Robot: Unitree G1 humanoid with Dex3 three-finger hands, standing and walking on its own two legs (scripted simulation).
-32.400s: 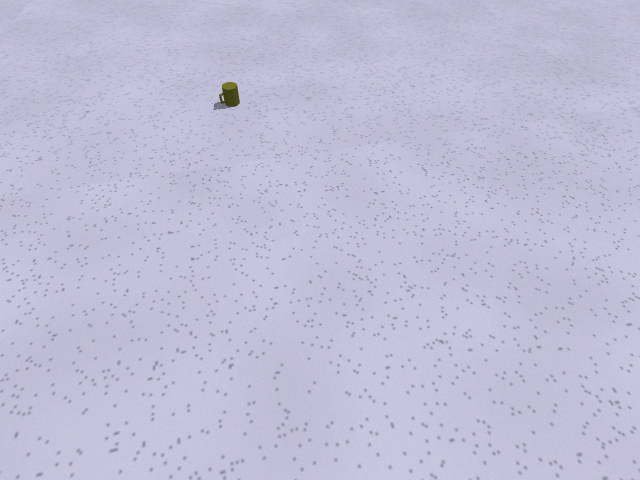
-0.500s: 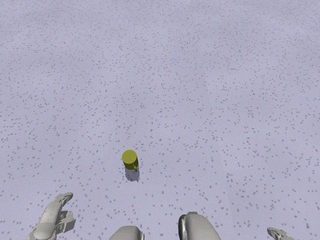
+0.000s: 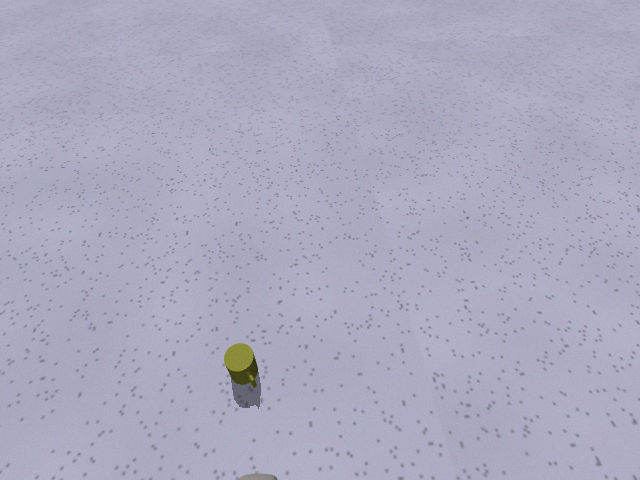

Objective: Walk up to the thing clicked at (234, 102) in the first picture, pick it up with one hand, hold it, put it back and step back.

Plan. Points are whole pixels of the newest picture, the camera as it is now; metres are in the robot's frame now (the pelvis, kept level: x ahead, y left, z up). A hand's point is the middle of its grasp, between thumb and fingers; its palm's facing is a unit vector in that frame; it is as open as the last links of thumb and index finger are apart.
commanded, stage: walk up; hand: left
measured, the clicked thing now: (244, 368) +0.52 +0.25 -0.71
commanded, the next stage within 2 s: none
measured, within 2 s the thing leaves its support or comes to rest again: neither
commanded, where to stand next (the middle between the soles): +0.17 +0.00 m, yaw +3 degrees
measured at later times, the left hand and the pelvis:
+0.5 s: hand out of the picture +0.06 +0.28 -0.17, palm faces -0.04 -0.93 -0.36, open 7.4 cm; pelvis -0.03 +0.01 -0.02, yaw -2 degrees
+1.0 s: hand out of the picture +0.00 +0.28 -0.14, palm faces +0.01 -0.92 -0.39, open 7.4 cm; pelvis -0.06 +0.00 +0.00, yaw +2 degrees
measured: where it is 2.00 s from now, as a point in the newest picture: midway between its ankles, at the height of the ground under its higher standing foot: outside the picture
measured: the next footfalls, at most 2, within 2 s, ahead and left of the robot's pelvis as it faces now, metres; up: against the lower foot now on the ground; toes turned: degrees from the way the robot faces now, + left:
left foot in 0.24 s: +0.16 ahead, +0.14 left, +0.00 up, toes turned +1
right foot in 0.54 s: -0.03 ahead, -0.12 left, +0.00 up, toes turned -1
